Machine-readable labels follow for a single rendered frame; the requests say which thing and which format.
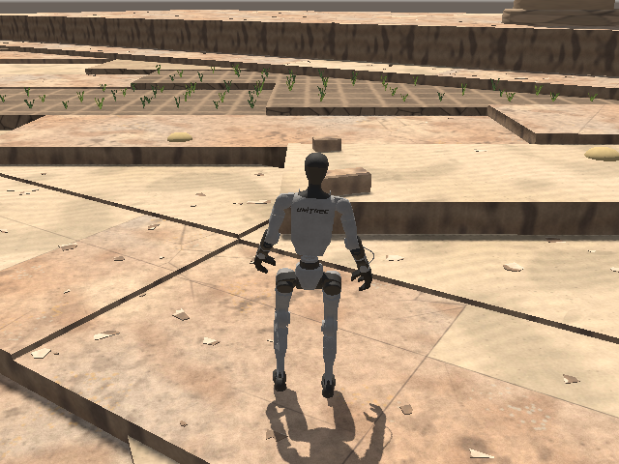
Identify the right robot forearm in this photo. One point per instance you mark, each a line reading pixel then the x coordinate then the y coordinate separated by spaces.
pixel 360 257

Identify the left robot forearm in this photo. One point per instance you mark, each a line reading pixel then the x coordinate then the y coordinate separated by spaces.
pixel 264 248

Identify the robot torso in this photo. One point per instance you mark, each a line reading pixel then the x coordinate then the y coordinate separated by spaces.
pixel 311 232

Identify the robot left hand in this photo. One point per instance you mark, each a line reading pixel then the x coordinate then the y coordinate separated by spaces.
pixel 257 262

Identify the robot right upper arm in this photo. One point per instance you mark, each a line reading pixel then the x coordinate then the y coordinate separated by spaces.
pixel 344 207

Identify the robot left thigh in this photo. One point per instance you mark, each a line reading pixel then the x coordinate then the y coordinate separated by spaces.
pixel 285 282

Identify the robot right hand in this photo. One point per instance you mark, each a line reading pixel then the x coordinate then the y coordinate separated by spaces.
pixel 367 277

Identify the robot left upper arm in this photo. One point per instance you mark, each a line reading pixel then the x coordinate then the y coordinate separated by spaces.
pixel 283 201

